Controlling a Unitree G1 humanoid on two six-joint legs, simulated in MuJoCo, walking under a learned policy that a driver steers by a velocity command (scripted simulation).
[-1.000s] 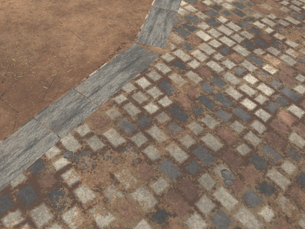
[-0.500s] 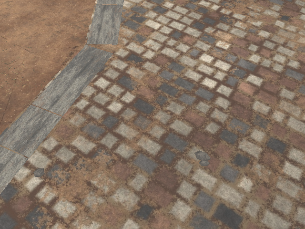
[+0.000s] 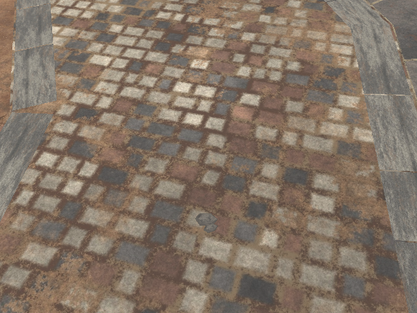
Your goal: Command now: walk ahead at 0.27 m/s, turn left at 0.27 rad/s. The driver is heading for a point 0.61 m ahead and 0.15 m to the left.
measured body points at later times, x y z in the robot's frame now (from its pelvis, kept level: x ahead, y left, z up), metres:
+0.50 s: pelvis +0.12 +0.09 -0.02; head +0.17 +0.13 +0.43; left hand +0.16 +0.42 -0.13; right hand +0.37 -0.12 -0.10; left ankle +0.16 +0.19 -0.74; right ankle +0.10 -0.08 -0.64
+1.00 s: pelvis +0.22 +0.08 -0.02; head +0.28 +0.07 +0.43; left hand +0.33 +0.39 -0.10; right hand +0.43 -0.17 -0.12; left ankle +0.16 +0.19 -0.73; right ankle +0.24 -0.02 -0.75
